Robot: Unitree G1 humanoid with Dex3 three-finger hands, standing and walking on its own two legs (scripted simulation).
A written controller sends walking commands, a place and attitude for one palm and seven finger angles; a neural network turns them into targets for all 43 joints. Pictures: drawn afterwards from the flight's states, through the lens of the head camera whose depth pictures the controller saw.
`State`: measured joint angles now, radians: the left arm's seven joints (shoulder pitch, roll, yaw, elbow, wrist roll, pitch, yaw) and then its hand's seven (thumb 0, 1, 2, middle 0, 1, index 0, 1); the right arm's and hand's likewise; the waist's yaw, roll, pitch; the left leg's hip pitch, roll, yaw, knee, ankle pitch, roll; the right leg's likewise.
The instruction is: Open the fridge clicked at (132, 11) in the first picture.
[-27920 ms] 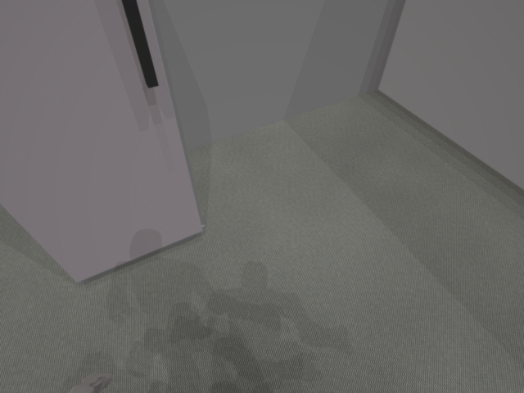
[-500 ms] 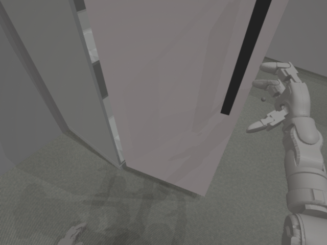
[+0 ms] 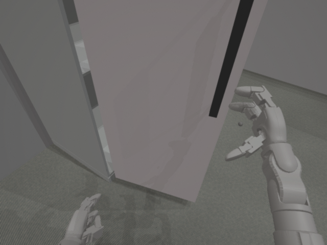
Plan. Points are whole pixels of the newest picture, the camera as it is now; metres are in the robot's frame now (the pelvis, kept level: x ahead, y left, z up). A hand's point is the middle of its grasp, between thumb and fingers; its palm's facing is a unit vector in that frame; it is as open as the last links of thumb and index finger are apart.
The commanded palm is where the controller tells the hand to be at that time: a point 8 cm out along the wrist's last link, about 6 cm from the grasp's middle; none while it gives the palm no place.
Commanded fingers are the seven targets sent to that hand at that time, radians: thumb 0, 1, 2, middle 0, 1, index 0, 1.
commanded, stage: slip the hand off the handle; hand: right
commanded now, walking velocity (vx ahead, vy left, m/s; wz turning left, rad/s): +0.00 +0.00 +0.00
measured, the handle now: (231, 51) +0.52 -0.15 +0.27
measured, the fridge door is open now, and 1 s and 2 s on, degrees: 74 74 74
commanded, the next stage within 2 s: draw the hand back to the body in 0.06 s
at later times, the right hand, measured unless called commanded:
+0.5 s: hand (259, 136) +0.30 -0.18 +0.18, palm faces +0.33 +0.94 +0.03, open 14.7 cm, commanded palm +0.25 -0.22 +0.18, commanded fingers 0.00 0.55 -0.20 0.25 1.15 0.25 1.15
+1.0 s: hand (295, 167) +0.24 -0.24 +0.17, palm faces +0.36 +0.90 -0.26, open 12.6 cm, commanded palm +0.19 -0.27 +0.18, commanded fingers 0.00 -0.25 -0.58 0.22 0.68 0.22 0.68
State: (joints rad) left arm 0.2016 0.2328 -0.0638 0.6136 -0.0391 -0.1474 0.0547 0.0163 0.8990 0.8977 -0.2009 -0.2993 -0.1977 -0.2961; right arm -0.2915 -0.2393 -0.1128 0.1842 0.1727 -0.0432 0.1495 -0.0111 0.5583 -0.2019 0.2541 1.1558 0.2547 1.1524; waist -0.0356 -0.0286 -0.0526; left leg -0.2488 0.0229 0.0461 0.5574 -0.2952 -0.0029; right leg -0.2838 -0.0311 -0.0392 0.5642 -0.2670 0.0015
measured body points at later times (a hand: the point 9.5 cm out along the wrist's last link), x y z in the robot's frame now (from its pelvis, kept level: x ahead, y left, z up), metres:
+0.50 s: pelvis +0.01 +0.01 +0.01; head -0.04 +0.03 +0.45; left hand +0.22 +0.21 -0.06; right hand +0.28 -0.23 +0.18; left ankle +0.00 +0.12 -0.73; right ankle +0.02 -0.12 -0.73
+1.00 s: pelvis +0.00 +0.00 +0.01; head -0.02 +0.01 +0.46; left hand +0.19 +0.20 -0.07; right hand +0.21 -0.28 +0.18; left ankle +0.00 +0.12 -0.73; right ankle +0.02 -0.12 -0.73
